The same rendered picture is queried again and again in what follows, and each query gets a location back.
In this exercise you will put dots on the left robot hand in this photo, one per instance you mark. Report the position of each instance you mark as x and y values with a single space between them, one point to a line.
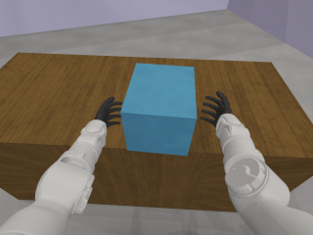
104 112

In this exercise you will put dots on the pedestal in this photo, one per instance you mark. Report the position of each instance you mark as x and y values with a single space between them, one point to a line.
47 99

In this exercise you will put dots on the left robot forearm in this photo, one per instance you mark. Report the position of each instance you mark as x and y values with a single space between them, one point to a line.
84 152

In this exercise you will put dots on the left robot upper arm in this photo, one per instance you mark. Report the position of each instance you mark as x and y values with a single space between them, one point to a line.
65 191

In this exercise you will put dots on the right robot upper arm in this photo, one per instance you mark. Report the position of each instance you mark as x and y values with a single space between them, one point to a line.
261 197

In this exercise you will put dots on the right robot forearm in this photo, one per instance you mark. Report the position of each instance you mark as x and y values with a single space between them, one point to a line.
235 141

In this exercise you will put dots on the right robot hand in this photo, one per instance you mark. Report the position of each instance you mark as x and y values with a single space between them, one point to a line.
223 108

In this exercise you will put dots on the carton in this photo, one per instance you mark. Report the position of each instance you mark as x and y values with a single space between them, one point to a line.
159 111

